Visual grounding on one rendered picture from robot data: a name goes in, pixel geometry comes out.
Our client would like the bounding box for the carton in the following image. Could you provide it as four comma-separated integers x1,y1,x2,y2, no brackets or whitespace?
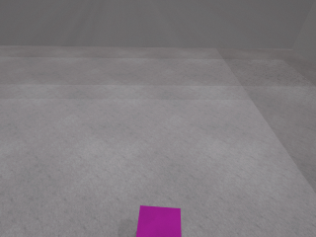
136,205,182,237

